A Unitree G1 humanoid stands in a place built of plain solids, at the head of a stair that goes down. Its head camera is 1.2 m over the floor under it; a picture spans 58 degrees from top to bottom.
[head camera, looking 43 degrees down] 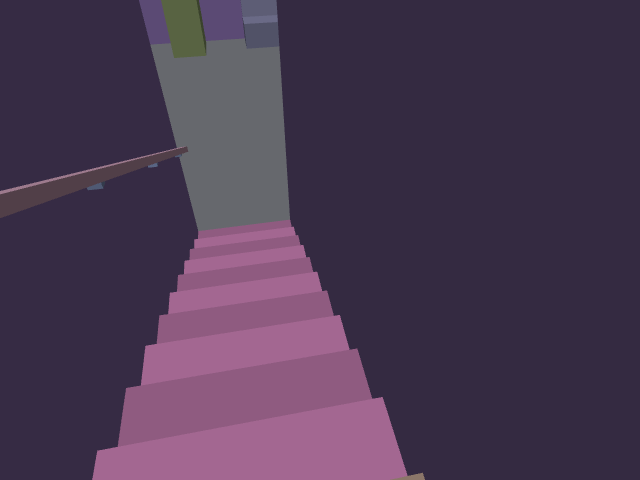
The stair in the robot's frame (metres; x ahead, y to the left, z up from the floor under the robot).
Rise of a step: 0.16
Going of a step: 0.29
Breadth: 0.90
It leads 11 degrees to the left of straight ahead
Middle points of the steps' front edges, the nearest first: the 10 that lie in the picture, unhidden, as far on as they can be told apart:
0.61 0.23 -0.16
0.90 0.29 -0.32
1.19 0.35 -0.48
1.48 0.40 -0.64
1.77 0.46 -0.80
2.06 0.52 -0.96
2.35 0.57 -1.12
2.64 0.63 -1.28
2.93 0.68 -1.44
3.22 0.74 -1.60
